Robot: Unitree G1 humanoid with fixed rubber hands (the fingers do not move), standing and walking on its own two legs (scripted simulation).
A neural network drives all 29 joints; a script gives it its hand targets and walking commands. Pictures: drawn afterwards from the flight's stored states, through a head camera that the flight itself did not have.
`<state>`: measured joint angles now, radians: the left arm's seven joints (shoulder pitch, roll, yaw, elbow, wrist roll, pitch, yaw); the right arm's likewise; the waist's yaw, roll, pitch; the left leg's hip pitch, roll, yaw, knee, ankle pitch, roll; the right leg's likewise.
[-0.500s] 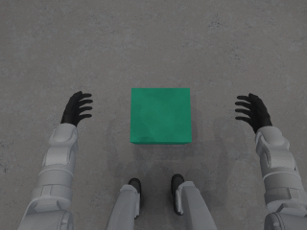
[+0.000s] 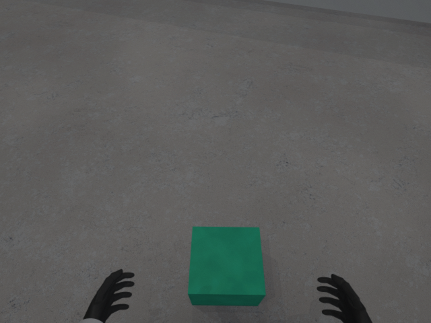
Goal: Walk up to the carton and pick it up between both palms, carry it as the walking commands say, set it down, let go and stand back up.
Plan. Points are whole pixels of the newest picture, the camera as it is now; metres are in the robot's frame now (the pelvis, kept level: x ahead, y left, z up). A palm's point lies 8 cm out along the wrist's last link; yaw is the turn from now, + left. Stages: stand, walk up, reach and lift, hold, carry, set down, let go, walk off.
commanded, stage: let go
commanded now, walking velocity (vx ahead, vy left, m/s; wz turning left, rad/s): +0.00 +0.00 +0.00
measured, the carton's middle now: (225, 266) +0.43 -0.03 -0.66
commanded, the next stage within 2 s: stand in 0.44 s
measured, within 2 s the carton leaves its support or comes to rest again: neither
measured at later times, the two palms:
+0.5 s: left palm out of the picture +0.15 +0.25 -0.07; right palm out of the picture +0.15 -0.24 -0.07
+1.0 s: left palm out of the picture +0.13 +0.29 -0.09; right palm out of the picture +0.13 -0.29 -0.09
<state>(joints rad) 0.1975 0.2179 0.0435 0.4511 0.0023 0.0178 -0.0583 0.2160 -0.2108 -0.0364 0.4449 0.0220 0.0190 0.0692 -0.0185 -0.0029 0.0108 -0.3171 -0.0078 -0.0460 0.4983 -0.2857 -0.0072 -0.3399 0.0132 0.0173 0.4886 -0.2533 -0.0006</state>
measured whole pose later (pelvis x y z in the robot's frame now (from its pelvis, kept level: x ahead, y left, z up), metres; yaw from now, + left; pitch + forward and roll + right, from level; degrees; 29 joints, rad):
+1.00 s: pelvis +0.01 +0.00 +0.00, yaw +0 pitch -1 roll +0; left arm 0.17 0.34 0.03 0.82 0.04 0.01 0.02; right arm 0.18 -0.35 -0.03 0.80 -0.03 0.01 -0.02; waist 0.00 0.01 0.01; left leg -0.12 0.00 -0.04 0.44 -0.29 -0.01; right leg -0.15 0.01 0.02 0.43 -0.26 0.00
